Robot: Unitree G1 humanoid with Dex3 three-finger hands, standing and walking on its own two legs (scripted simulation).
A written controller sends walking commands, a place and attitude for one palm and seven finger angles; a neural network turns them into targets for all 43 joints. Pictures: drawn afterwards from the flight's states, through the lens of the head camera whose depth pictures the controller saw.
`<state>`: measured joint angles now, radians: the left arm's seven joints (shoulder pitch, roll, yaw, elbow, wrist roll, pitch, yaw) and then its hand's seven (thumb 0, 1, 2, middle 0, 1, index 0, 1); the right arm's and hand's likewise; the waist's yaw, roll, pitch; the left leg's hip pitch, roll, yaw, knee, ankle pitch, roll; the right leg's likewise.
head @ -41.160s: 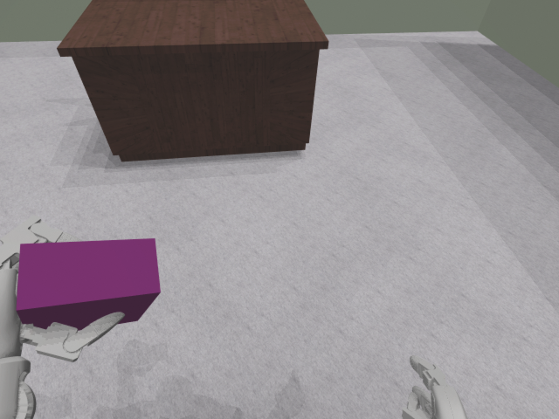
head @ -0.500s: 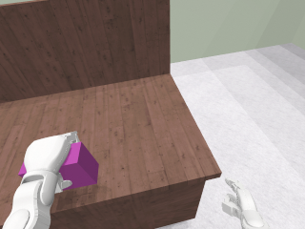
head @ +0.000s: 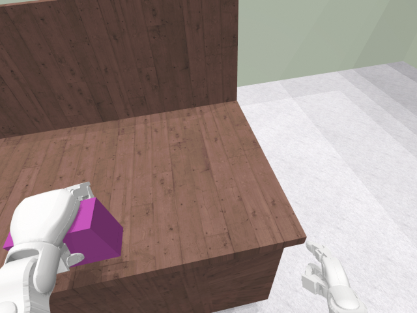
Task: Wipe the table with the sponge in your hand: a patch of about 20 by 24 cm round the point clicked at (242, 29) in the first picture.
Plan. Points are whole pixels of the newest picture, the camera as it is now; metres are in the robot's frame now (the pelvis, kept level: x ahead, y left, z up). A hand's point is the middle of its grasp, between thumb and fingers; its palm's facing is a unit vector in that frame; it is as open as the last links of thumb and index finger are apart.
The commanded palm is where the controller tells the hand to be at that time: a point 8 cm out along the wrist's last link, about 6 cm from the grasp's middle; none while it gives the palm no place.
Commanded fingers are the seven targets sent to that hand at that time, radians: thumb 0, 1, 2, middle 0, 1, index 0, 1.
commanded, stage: bring the sponge back beside the body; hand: left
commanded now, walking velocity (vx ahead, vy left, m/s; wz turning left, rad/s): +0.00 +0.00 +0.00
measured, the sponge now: (76, 240) +0.18 +0.29 +0.07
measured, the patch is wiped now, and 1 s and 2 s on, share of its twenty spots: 1.00 1.00 1.00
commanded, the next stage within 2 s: step back with the hand held close in 0.24 s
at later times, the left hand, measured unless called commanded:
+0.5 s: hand (95, 216) +0.21 +0.25 +0.11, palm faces +0.26 -0.78 -0.57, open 9.8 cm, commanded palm +0.16 +0.28 +0.17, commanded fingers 0.00 0.10 1.30 -1.20 -1.60 -1.20 -1.60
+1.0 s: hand (61, 246) +0.14 +0.25 +0.14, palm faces +0.34 -0.87 -0.37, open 9.8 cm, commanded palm +0.10 +0.30 +0.17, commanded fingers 0.00 0.10 1.30 -1.20 -1.60 -1.20 -1.60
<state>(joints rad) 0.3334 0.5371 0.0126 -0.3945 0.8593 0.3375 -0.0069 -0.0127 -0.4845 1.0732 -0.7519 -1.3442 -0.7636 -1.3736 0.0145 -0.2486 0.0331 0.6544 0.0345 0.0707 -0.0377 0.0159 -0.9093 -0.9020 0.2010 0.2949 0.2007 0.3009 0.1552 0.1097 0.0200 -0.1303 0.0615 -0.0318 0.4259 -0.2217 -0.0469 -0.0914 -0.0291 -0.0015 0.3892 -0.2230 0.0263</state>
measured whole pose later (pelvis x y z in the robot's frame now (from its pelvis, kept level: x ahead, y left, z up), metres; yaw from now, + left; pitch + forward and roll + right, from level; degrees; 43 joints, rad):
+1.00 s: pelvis -0.07 +0.02 -0.02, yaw -1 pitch +2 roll -2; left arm 0.53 0.37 0.32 -0.56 -0.05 -0.15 0.13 -0.02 -0.48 1.07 -0.75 -1.34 -0.76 -1.37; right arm 0.23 -0.21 0.02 0.59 0.01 -0.06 -0.10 0.02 -0.91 -0.90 0.20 0.30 0.20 0.30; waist 0.00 -0.01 -0.03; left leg -0.49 0.05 -0.03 0.70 -0.29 -0.01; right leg -0.43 -0.04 0.02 0.60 -0.21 0.06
